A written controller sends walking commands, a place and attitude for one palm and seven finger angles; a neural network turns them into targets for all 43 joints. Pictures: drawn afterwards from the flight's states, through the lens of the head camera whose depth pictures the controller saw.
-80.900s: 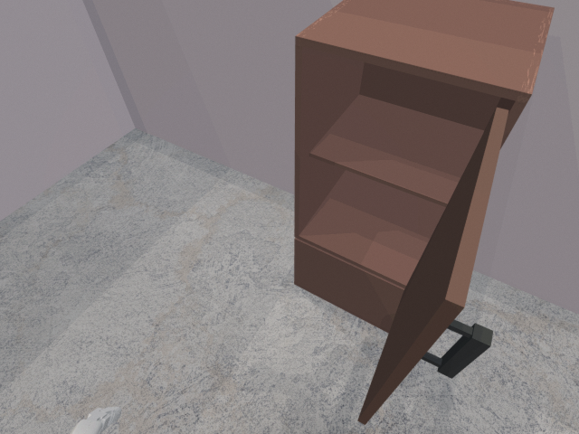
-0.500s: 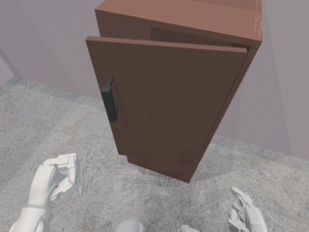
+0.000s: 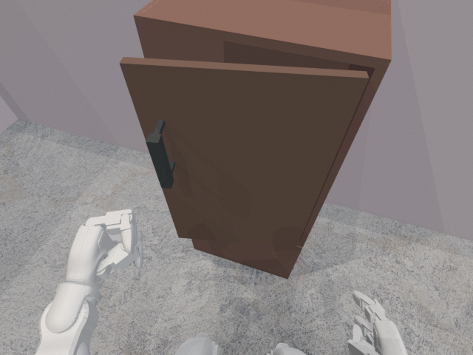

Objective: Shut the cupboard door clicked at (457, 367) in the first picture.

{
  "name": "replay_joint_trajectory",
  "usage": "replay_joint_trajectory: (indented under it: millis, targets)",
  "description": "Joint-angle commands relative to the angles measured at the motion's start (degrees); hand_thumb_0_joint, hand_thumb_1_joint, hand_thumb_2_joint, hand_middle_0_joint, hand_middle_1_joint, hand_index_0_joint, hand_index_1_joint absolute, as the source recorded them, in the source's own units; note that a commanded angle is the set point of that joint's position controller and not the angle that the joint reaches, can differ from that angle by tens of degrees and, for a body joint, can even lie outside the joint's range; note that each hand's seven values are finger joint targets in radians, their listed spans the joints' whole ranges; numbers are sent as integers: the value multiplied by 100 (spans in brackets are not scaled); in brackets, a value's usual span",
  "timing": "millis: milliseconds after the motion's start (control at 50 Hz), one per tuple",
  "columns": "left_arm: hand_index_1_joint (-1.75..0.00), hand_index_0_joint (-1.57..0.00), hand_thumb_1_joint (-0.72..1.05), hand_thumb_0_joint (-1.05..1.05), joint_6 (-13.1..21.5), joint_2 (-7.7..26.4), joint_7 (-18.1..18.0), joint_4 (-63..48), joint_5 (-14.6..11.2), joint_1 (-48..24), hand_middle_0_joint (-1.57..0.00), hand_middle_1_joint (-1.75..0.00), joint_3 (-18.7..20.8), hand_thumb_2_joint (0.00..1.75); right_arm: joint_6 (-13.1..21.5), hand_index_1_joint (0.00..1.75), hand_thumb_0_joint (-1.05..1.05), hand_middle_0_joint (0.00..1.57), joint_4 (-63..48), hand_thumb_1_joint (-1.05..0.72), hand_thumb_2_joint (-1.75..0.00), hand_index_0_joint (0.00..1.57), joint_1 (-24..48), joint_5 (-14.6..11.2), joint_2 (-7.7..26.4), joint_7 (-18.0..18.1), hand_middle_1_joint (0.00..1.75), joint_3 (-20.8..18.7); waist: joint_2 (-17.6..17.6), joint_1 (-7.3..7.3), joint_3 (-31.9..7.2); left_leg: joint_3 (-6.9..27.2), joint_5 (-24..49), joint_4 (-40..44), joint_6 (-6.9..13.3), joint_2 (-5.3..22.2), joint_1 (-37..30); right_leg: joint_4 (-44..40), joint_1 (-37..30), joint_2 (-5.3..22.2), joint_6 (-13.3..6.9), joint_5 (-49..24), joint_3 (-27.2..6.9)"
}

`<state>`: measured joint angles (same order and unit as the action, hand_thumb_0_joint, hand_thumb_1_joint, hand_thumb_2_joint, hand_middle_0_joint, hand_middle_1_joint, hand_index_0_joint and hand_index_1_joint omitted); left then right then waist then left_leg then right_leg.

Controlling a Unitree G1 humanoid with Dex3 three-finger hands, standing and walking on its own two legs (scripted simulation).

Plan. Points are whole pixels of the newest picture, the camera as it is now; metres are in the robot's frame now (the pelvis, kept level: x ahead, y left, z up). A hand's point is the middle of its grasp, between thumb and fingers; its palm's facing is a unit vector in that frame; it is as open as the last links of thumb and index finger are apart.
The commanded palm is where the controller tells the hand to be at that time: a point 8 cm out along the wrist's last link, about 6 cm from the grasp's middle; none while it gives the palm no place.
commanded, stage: bring the fist close to the handle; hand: left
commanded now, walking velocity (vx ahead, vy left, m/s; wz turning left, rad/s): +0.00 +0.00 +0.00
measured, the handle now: (164, 155) +0.46 +0.16 +0.06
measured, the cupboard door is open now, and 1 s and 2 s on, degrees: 13 13 2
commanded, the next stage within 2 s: push the door shut along its arc in 0.96 s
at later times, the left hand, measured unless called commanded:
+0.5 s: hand (161, 215) +0.32 +0.14 +0.06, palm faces -0.05 -1.00 -0.04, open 3.1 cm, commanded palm +0.31 +0.20 +0.07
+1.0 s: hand (160, 210) +0.34 +0.15 +0.06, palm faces -0.04 -1.00 -0.03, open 3.1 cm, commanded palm +0.31 +0.20 +0.07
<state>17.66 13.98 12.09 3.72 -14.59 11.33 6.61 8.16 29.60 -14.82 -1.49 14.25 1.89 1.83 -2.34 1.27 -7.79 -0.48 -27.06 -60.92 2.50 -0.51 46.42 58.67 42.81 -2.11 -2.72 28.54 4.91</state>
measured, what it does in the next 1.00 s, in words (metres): stands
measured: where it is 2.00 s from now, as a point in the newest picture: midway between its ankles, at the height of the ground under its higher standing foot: outside the picture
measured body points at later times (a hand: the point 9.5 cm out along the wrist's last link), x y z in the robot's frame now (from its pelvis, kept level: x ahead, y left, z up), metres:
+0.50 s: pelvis +0.00 +0.00 +0.00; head +0.05 +0.00 +0.45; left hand +0.32 +0.19 +0.07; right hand +0.16 -0.24 -0.09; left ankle +0.03 +0.09 -0.67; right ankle +0.01 -0.09 -0.67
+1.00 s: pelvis +0.00 -0.01 +0.01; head +0.06 -0.01 +0.45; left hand +0.33 +0.20 +0.06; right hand +0.14 -0.26 -0.09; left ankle +0.03 +0.09 -0.67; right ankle +0.01 -0.09 -0.67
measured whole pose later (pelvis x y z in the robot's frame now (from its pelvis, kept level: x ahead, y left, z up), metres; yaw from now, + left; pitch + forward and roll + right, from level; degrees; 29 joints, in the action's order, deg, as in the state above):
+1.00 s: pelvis +0.00 -0.01 +0.01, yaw -1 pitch +13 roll -1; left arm 21.4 12.4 9.1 23.3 -12.0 -6.8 6.8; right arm 3.5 33.2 -14.8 -1.7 14.7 0.7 0.4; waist -1.6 1.9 -7.0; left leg -1.9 -25.7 -57.5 2.2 -0.5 45.0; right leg 56.8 42.6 -2.2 -2.9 27.5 3.4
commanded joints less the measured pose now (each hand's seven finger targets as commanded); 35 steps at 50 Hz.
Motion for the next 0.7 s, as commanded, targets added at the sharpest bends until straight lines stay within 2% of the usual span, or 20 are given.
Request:
replay_joint_trajectory:
  millis: [0, 20, 40, 100, 120, 200, 260, 280, 340, 400, 420, 480, 500, 520, 560, 580, 600, 620, 660, 680]
  targets:
    - [-150, -130, 90, 0, 418, 741, -76, -959, -39, -853, -130, -150, 437, 90, 280, 30, 0, 20, -801, -90, -90, 20, 242, -28, 744, 47, 30, -306, 97, -7, -1177, 319, 1253, 959, -78, 28, -875, -1003, -716, 76, 146, -1281, -470]
    - [-150, -130, 90, 0, 428, 558, -70, -981, -27, -917, -130, -150, 245, 90, 277, 30, 0, 20, -827, -90, -90, 20, 251, -28, 726, 30, 30, -299, 38, 18, -1169, 311, 1251, 979, -76, 21, -934, -1003, -695, 83, 144, -1291, -450]
    - [-150, -130, 90, 0, 425, 642, -101, -881, -43, -875, -130, -150, 379, 90, 261, 30, 0, 20, -813, -90, -90, 20, 218, -26, 740, 26, 30, -321, 164, -3, -1181, 318, 1232, 1002, -84, 33, -943, -1012, -692, 71, 144, -1272, -419]
    - [-150, -130, 90, 0, 465, 696, -144, -868, -3, -1043, -130, -150, 427, 90, 218, 30, 0, 20, -792, -90, -90, 20, 227, -22, 749, 12, 30, -330, 19, -36, -1306, 301, 1423, 1012, -90, 30, -1026, -951, -776, 73, 122, -1483, -414]
    - [-150, -130, 90, 0, 491, 483, -158, -936, 46, -1273, -130, -150, 145, 90, 223, 30, 0, 20, -783, -90, -90, 20, 251, -25, 732, -3, 30, -315, -75, 42, -1290, 323, 1478, 1031, -96, 40, -1138, -915, -668, 73, 116, -1521, -362]
    - [-150, -130, 90, 0, 544, 424, -296, -825, 131, -1419, -130, -150, 55, 90, 197, 30, 0, 20, -734, -90, -90, 20, 219, -20, 739, -19, 30, -342, 35, 49, -1334, 355, 1535, 1053, -95, 66, -1245, -913, -625, 61, 111, -1535, -336]
    - [-150, -130, 90, 0, 531, 319, -423, -590, 227, -1953, -130, -150, -90, 90, 167, 30, 0, 20, -653, -90, -90, 20, 221, -12, 748, -32, 30, -340, 90, 143, -1207, 387, 1252, 1072, -105, 73, -1235, -942, -393, 60, 123, -1249, -317]
    - [-150, -130, 90, 0, 529, 461, -468, -500, 266, -2050, -130, -150, 24, 90, 144, 30, 0, 20, -618, -90, -90, 20, 205, -6, 767, -22, 30, -348, 146, 122, -1214, 388, 1247, 1054, -92, 76, -1208, -942, -414, 57, 116, -1243, -345]
    - [-150, -130, 90, 0, 506, 527, -542, -194, 289, -2331, -130, -150, 168, 90, 71, 30, 0, 20, -593, -90, -90, 20, 238, -3, 746, -29, 30, -336, 221, 79, -1354, 321, 1197, 1066, -93, 46, -1152, -982, -568, 76, 129, -1247, -405]
    - [-150, -130, 90, 0, 518, 513, -579, -78, 312, -2529, -130, -150, 177, 90, 15, 30, 0, 20, -584, -90, -90, 20, 254, -4, 721, -45, 30, -336, 42, 18, -1528, 278, 1401, 1076, -103, 42, -1272, -960, -703, 79, 111, -1477, -426]
    - [-150, -130, 90, 0, 527, 408, -574, -61, 306, -2718, -130, -150, 63, 90, 4, 30, 0, 20, -571, -90, -90, 20, 237, -4, 714, -57, 30, -325, 6, 74, -1559, 275, 1477, 1068, -100, 42, -1342, -957, -687, 77, 116, -1571, -414]
    - [-150, -130, 90, 0, 505, 497, -573, 357, 283, -2710, -130, -150, 207, 90, -54, 30, 0, 20, -532, -90, -90, 20, 177, -5, 735, -67, 30, -334, 270, 45, -1489, 245, 1506, 1058, -87, 38, -1197, -1004, -821, 65, 137, -1694, -463]
    - [-150, -130, 90, 0, 515, 416, -548, 417, 304, -2978, -130, -150, 81, 90, -71, 30, 0, 20, -507, -90, -90, 20, 186, -14, 731, -74, 30, -325, 246, 134, -1412, 248, 1446, 1058, -89, 43, -1179, -1010, -727, 80, 146, -1655, -458]
    - [-150, -130, 90, 0, 539, 431, -544, 464, 297, -3127, -130, -150, 125, 90, -79, 30, 0, 20, -481, -90, -90, 20, 175, -20, 731, -78, 30, -338, 204, 109, -1422, 240, 1423, 1058, -99, 46, -1192, -1004, -696, 79, 141, -1627, -459]
    - [-150, -130, 90, 0, 531, 436, -525, 700, 287, -3016, -130, -150, 175, 90, -98, 30, 0, 20, -483, -90, -90, 20, 139, -19, 741, -88, 30, -347, 324, 73, -1438, 215, 1398, 1054, -90, 33, -1142, -1047, -780, 84, 148, -1637, -496]
    - [-150, -130, 90, 0, 536, 602, -512, 736, 277, -2924, -130, -150, 348, 90, -121, 30, 0, 20, -493, -90, -90, 20, 116, -18, 769, -86, 30, -363, 339, 17, -1507, 211, 1468, 1055, -84, 24, -1113, -1042, -900, 84, 143, -1720, -516]
    - [-150, -130, 90, 0, 554, 494, -475, 678, 270, -2972, -130, -150, 240, 90, -134, 30, 0, 20, -513, -90, -90, 20, 139, -18, 740, -96, 30, -355, 265, 38, -1541, 172, 1516, 1062, -78, 9, -1137, -1051, -960, 107, 152, -1825, -535]
    - [-150, -130, 90, 0, 582, 582, -461, 643, 248, -2893, -130, -150, 363, 90, -150, 30, 0, 20, -524, -90, -90, 20, 129, -23, 737, -100, 30, -365, 236, -21, -1632, 156, 1581, 1060, -83, 12, -1158, -1047, -1019, 109, 152, -1906, -556]
    - [-150, -130, 90, 0, 617, 521, -429, 661, 235, -2967, -130, -150, 292, 90, -173, 30, 0, 20, -527, -90, -90, 20, 127, -31, 727, -110, 30, -355, 241, 17, -1501, 144, 1548, 1075, -80, 7, -1114, -1069, -1000, 107, 160, -1901, -560]
    - [-150, -130, 90, 0, 628, 647, -422, 747, 239, -3036, -130, -150, 380, 90, -186, 30, 0, 20, -491, -90, -90, 20, 100, -24, 756, -92, 30, -363, 328, 53, -1465, 153, 1527, 1042, -62, 13, -1066, -1071, -988, 100, 170, -1895, -576]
